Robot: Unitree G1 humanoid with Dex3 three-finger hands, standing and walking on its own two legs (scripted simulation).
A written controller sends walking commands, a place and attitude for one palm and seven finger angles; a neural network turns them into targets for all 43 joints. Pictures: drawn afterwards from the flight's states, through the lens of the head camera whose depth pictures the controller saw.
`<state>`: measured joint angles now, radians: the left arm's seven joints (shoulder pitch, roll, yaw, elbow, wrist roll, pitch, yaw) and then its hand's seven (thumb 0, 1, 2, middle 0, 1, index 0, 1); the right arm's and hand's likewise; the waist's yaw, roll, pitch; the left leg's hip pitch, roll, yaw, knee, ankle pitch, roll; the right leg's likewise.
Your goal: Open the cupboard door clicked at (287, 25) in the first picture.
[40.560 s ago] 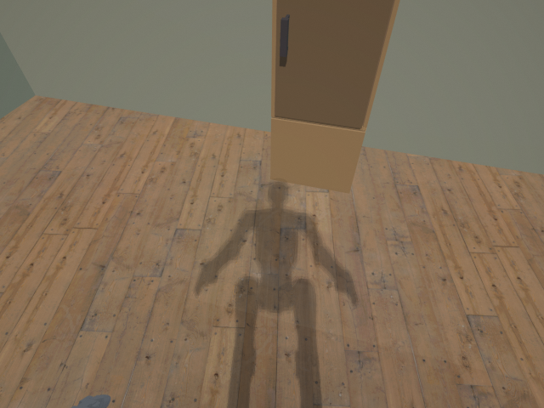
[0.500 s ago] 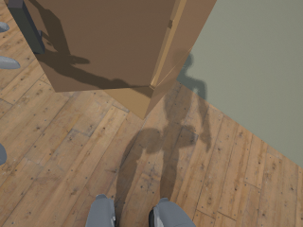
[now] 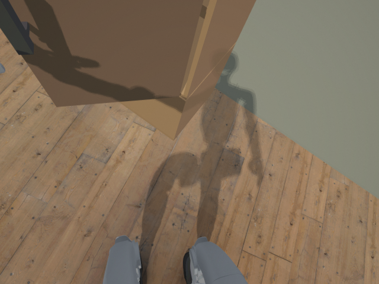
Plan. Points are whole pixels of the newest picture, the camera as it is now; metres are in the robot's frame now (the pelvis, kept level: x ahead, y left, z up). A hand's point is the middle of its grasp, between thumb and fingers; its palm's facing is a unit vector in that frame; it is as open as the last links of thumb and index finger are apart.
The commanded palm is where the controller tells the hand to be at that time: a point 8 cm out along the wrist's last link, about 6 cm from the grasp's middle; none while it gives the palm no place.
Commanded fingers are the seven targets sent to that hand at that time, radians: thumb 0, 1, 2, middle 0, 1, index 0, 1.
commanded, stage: slide the fingers in behind the handle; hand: left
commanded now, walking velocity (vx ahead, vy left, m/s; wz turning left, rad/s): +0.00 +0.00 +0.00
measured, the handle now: (9, 10) +0.60 +0.26 +0.10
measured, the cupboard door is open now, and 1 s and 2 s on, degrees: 46 46 46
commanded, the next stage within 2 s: close the thumb around the handle in 1.58 s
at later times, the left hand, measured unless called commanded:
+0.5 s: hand out of the picture +0.55 +0.28 +0.11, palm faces +0.09 -1.00 +0.00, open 14.0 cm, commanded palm +0.53 +0.30 +0.10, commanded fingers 0.00 -0.50 0.30 -0.30 -1.20 -0.30 -1.20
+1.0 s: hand (19, 31) +0.55 +0.24 +0.11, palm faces +0.10 -1.00 +0.00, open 14.0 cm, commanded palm +0.54 +0.27 +0.10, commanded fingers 0.00 -0.50 0.30 -0.30 -1.20 -0.30 -1.20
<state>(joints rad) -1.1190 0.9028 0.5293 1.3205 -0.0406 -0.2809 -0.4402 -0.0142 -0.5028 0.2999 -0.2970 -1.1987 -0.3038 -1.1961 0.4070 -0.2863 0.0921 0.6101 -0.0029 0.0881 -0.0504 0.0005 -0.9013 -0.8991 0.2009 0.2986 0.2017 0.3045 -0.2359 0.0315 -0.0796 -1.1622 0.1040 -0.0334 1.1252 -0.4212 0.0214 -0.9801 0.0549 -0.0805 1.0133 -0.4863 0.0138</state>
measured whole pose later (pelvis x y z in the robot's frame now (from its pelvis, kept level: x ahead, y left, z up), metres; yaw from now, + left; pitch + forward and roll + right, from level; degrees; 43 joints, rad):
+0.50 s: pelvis +0.01 +0.00 +0.01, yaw +0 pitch +26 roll -7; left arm -1.06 0.78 0.50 1.23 -0.05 -0.27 -0.37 -0.01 -0.50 0.30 -0.30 -1.20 -0.30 -1.20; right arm 0.42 -0.26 0.07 0.62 -0.02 0.09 -0.02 0.00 -0.90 -0.90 0.20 0.30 0.20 0.30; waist -0.22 0.04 -0.10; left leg -1.12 0.10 -0.02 1.10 -0.43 0.02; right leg -0.94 0.05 -0.07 0.98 -0.49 0.02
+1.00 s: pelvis +0.01 -0.01 +0.01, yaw +1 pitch +24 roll -6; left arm -1.06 0.70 0.47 1.27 -0.05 -0.32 -0.28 -0.01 -0.50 0.30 -0.30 -1.20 -0.30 -1.20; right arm 0.41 -0.27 0.06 0.63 -0.02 0.08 -0.01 0.00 -0.90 -0.90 0.20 0.30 0.20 0.30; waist -0.22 0.04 -0.10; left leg -1.09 0.10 -0.02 1.08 -0.42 0.01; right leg -0.92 0.05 -0.07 0.99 -0.50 0.00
